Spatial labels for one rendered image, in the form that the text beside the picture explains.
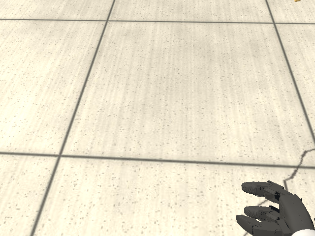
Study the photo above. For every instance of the right robot hand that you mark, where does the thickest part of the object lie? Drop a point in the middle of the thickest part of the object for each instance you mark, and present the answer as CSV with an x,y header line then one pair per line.
x,y
290,217

